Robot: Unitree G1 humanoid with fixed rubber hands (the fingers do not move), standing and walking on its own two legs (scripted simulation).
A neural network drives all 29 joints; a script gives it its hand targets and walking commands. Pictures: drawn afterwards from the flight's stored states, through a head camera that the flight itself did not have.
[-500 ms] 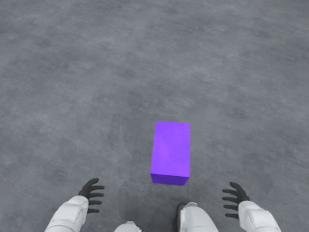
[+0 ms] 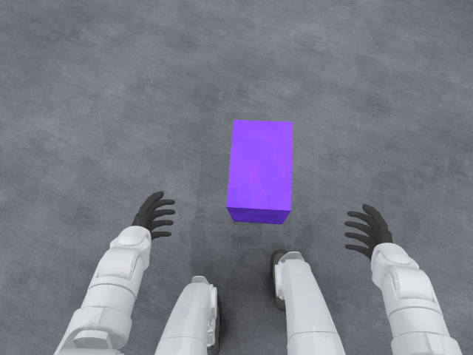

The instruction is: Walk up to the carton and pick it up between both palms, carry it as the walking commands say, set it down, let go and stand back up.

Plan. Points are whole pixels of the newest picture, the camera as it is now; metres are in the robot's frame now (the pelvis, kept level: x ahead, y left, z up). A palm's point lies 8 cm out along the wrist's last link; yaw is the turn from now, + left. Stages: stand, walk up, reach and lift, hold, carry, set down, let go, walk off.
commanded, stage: reach and lift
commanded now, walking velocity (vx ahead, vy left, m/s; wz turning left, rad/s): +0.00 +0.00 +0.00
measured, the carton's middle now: (259, 176) +0.53 -0.05 -0.54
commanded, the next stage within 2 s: none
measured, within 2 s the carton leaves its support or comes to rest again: neither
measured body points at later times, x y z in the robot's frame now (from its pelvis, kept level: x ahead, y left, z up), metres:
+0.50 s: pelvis +0.00 +0.00 -0.02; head +0.27 -0.04 +0.33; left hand +0.47 +0.16 -0.14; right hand +0.43 -0.22 -0.16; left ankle +0.01 +0.15 -0.65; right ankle +0.15 -0.11 -0.65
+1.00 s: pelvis +0.00 -0.01 -0.04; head +0.35 -0.01 +0.25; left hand +0.53 +0.16 -0.19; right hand +0.49 -0.22 -0.20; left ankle +0.01 +0.15 -0.65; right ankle +0.15 -0.11 -0.65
